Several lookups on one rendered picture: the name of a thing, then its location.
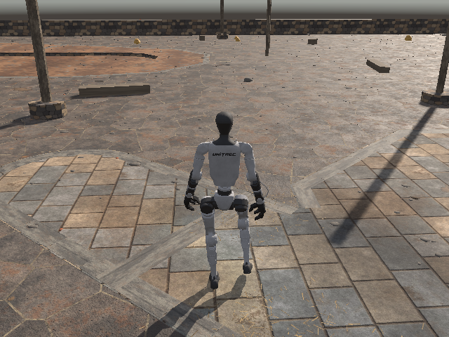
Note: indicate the left robot upper arm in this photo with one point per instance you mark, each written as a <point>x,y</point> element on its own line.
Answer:
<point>199,159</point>

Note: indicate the left robot thigh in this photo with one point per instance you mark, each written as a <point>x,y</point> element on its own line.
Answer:
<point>207,207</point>

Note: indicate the right robot forearm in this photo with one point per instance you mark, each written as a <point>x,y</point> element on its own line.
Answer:
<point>257,190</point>

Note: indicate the right robot upper arm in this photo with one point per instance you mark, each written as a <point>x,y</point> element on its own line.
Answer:
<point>246,149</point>

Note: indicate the robot left hand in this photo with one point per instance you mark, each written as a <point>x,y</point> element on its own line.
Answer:
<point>191,200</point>

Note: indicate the left robot forearm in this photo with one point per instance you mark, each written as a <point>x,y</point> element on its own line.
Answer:
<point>191,186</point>

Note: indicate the robot thigh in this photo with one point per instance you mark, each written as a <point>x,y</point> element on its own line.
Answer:
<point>241,207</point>
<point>207,207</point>

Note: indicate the right robot thigh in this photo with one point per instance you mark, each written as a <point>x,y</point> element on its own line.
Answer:
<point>241,207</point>

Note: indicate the robot right hand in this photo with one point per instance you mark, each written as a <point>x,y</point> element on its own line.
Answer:
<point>261,210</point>

